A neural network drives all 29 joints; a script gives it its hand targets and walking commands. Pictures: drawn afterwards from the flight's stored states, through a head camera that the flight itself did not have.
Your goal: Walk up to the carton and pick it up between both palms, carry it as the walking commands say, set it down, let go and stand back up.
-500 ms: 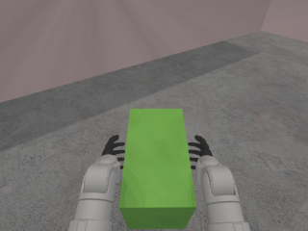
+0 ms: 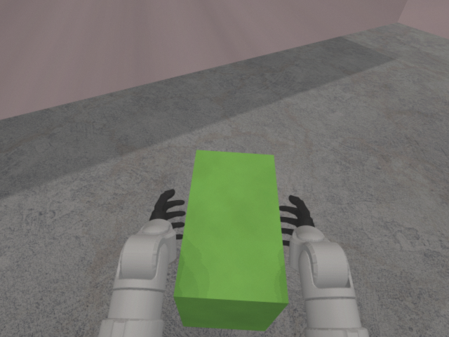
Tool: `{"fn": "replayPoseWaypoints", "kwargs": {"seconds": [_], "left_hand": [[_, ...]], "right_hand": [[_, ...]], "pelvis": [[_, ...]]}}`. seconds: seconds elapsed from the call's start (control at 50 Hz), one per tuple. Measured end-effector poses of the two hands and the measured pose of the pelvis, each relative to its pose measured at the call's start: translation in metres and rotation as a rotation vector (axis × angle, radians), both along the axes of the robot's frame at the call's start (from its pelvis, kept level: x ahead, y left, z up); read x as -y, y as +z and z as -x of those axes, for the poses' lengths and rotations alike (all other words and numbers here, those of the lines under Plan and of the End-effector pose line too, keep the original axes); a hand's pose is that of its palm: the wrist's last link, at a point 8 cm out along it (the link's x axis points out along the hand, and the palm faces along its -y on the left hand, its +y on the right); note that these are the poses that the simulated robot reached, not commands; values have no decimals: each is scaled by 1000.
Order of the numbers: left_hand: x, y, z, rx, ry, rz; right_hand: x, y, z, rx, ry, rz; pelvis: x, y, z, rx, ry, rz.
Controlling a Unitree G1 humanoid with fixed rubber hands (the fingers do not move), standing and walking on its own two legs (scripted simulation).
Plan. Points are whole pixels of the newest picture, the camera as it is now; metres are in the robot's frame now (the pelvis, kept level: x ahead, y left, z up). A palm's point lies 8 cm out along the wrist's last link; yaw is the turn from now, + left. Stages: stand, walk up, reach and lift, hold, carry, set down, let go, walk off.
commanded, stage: carry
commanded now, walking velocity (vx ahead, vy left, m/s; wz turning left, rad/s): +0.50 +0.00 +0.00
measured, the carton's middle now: (229, 238) +0.34 +0.00 -0.03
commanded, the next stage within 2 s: hold in 1.92 s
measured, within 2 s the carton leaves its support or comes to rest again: neither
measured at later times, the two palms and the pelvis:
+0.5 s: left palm (144, 156) +0.49 +0.20 +0.05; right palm (253, 164) +0.49 -0.05 +0.04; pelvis +0.20 +0.06 -0.02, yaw +2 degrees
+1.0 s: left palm (128, 126) +0.60 +0.27 +0.05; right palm (227, 124) +0.63 +0.01 +0.06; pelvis +0.32 +0.12 +0.00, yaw +3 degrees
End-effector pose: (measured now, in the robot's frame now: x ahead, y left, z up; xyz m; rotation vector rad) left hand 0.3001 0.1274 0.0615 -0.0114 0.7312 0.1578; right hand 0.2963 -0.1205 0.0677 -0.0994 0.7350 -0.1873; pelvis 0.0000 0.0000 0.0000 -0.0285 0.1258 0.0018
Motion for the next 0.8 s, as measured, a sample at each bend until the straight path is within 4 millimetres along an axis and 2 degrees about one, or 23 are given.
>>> {"fn": "replayPoseWaypoints", "kwargs": {"seconds": [0.06, 0.14, 0.24, 0.3, 0.38, 0.46, 0.5, 0.54, 0.62, 0.68, 0.8], "left_hand": [[-20, 5, -14, 34, 25, 6], [-44, 18, -37, 79, 42, 3], [-62, 15, -69, 63, 55, 16], [-71, 15, -88, 73, 70, 22], [-78, 9, -121, 67, 77, 13], [-76, -1, -168, 61, 52, -7], [-75, -12, -195, 46, 29, -16], [-74, -33, -218, -1, 2, -43], [-86, -56, -234, -70, 13, -32], [-104, -42, -246, 3, 70, 0], [-134, -11, -278, 141, 98, 6]], "right_hand": [[-20, 3, -16, 25, 13, -21], [-43, 14, -40, 57, 26, -51], [-62, 20, -76, 47, 57, 22], [-71, 18, -98, 50, 72, 17], [-77, 7, -132, 35, 84, 3], [-74, -12, -174, 21, 69, -25], [-73, -25, -199, 12, 64, -18], [-73, -46, -223, -27, 71, -1], [-83, -62, -245, -84, 87, -22], [-98, -47, -267, -5, 81, -132], [-128, -13, -306, 133, 119, -127]], "pelvis": [[-14, -2, -13, -9, 8, 9], [-33, -1, -41, 31, 13, 29], [-44, 6, -78, 82, 45, 60], [-49, 5, -99, 103, 55, 63], [-55, -1, -133, 118, 60, 52], [-61, -13, -176, 101, 36, 28], [-64, -20, -202, 94, 38, 7], [-67, -23, -222, 93, 49, 3], [-72, -12, -246, 68, 75, 1], [-78, -8, -258, 73, 86, 0], [-99, -8, -291, 99, 93, 6]]}}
